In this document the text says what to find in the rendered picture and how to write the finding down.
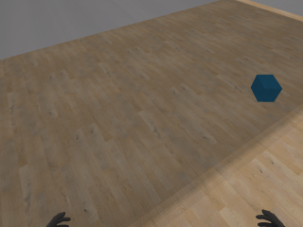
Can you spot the robot left hand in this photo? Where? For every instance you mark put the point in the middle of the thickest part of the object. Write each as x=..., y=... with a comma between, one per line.
x=58, y=219

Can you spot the carton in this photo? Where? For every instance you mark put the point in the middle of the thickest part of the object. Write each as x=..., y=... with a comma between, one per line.
x=265, y=88

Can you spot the robot right hand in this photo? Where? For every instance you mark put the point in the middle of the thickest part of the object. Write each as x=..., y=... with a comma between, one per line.
x=267, y=215

